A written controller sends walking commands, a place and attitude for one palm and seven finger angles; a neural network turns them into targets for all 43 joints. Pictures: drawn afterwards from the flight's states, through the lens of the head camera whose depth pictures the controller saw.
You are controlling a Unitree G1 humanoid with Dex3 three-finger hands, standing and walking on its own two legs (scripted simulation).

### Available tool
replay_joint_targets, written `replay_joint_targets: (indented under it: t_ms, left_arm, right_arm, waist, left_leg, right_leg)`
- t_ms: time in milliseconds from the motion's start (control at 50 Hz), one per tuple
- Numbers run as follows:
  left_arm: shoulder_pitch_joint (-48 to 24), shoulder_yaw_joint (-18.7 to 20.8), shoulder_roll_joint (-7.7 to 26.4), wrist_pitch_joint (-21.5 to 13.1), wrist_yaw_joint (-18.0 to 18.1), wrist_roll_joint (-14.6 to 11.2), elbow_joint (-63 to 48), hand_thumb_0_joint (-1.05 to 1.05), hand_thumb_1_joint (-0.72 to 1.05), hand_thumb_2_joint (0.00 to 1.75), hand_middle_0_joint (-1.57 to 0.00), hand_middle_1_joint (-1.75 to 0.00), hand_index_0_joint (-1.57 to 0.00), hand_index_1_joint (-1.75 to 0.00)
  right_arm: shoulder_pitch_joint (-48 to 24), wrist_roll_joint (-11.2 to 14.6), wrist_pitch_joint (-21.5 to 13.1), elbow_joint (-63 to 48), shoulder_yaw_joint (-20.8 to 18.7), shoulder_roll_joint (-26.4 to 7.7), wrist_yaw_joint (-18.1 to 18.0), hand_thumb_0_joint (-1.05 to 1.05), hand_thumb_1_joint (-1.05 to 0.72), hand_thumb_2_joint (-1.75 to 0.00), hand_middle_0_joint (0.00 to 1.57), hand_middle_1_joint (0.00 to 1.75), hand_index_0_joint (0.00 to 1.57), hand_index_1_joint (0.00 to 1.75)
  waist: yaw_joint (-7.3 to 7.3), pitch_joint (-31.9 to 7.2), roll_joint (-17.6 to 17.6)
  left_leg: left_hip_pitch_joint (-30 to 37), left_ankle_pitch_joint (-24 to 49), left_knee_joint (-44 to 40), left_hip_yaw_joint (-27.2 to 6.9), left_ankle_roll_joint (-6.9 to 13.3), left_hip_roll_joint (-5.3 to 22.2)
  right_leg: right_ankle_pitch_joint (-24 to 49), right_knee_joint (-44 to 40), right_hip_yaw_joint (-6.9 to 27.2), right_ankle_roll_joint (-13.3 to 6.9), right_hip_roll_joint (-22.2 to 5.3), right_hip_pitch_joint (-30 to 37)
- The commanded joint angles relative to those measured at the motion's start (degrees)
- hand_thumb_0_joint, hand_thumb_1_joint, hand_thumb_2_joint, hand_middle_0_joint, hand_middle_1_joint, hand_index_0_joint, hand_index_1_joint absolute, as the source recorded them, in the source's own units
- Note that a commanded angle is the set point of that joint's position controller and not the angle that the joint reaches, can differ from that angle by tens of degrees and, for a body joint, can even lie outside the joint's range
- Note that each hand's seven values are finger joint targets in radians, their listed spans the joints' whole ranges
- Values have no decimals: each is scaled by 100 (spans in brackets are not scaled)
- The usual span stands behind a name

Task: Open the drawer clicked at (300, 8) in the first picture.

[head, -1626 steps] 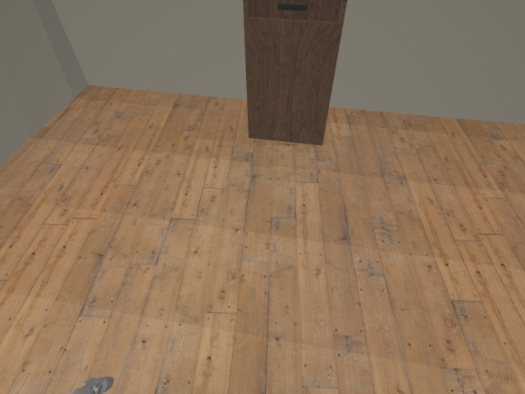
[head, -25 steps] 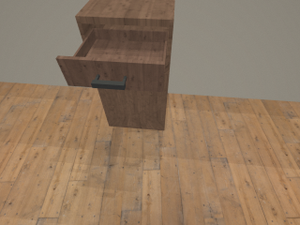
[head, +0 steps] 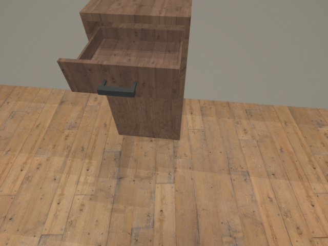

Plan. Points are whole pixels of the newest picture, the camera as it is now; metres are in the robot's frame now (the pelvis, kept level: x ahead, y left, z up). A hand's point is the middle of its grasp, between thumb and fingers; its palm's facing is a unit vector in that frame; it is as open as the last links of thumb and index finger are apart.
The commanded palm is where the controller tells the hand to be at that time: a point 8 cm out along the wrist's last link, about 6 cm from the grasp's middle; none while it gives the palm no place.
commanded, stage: look to check the result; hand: left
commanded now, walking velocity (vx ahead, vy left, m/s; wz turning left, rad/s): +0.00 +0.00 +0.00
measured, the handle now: (118, 87) +0.61 +0.20 +0.01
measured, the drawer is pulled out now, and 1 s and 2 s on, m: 0.30 0.30 0.30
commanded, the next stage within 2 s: stand and wait in 0.20 s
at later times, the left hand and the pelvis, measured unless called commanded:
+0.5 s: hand out of the picture +0.03 +0.17 -0.17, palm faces +0.02 -0.98 -0.21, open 7.3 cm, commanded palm none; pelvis +0.01 +0.00 +0.00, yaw +0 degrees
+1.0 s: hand out of the picture +0.03 +0.18 -0.17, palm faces +0.01 -0.98 -0.21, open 7.3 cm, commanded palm none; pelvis +0.01 +0.00 +0.00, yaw -1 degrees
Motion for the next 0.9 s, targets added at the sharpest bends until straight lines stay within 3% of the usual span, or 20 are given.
replay_joint_targets:
  t_ms: [0, 80, 180, 320, 880]
  left_arm:
    - [363, 124, 671, -95, 48, -23, -130, 0, 90, 90, -20, -30, -20, -30]
    - [357, 133, 689, -109, 54, -19, -128, 0, 90, 90, -20, -30, -20, -30]
    - [327, 130, 704, -103, 53, -21, -121, 0, 90, 90, -20, -30, -20, -30]
    - [275, 155, 775, -120, 50, -28, -153, 0, 90, 90, -20, -30, -20, -30]
    - [190, 152, 833, -97, 41, -34, -219, 0, 90, 90, -20, -30, -20, -30]
  right_arm:
    - [442, -4, -47, -122, -87, -484, -56, 0, -90, -90, 20, 30, 20, 30]
    - [417, 0, -61, -129, -93, -483, -66, 0, -90, -90, 20, 30, 20, 30]
    - [371, -2, -46, -123, -92, -507, -66, 0, -90, -90, 20, 30, 20, 30]
    - [323, -5, -59, -121, -103, -542, -68, 0, -90, -90, 20, 30, 20, 30]
    - [221, -8, -47, -119, -126, -604, -73, 0, -90, -90, 20, 30, 20, 30]
  waist:
    - [5, -71, -96]
    - [5, -166, -102]
    - [8, -15, -159]
    - [10, -185, -151]
    - [8, -60, -119]
  left_leg:
    - [288, 588, -355, -390, 198, 398]
    - [377, 846, -318, -385, 201, 415]
    - [335, 748, -363, -375, 184, 415]
    - [436, 928, -346, -360, 174, 419]
    - [410, 793, -417, -344, 157, 438]
  right_leg:
    - [514, -534, 494, -133, -547, -308]
    - [896, -471, 481, -142, -562, -203]
    - [807, -526, 456, -130, -569, -238]
    - [1113, -503, 478, -135, -585, -87]
    - [912, -573, 517, -107, -551, -133]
